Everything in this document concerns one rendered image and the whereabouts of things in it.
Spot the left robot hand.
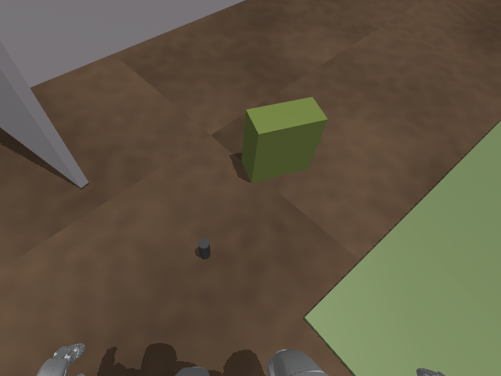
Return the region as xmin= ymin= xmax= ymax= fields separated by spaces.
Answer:
xmin=36 ymin=343 xmax=85 ymax=376

